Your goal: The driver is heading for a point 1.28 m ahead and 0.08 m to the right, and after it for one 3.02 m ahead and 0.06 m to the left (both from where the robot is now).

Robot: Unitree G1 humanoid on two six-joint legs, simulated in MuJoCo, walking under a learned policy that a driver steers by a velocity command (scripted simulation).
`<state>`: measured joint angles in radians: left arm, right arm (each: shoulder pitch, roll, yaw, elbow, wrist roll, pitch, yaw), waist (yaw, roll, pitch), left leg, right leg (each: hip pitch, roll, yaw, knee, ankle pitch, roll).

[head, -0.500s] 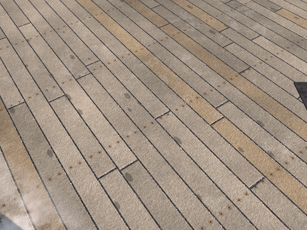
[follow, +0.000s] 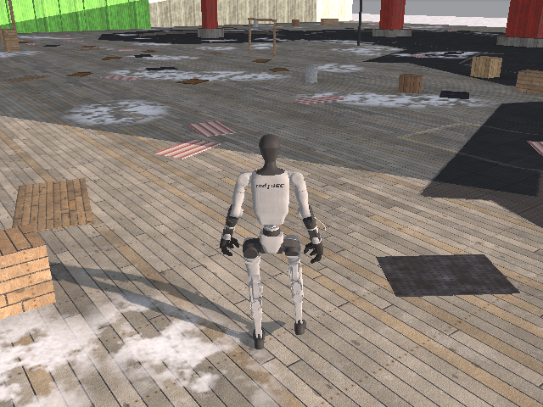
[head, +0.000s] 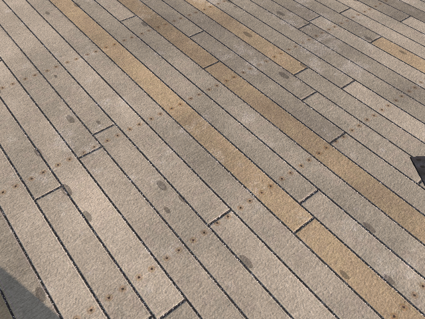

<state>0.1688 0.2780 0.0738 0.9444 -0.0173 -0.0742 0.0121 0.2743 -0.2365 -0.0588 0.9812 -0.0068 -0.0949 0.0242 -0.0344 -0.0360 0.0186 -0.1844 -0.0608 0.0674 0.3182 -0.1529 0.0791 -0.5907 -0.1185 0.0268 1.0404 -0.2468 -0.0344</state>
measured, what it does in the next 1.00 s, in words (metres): walks ahead: right foot, then left foot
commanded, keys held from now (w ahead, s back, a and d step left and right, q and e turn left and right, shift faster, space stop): w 1.00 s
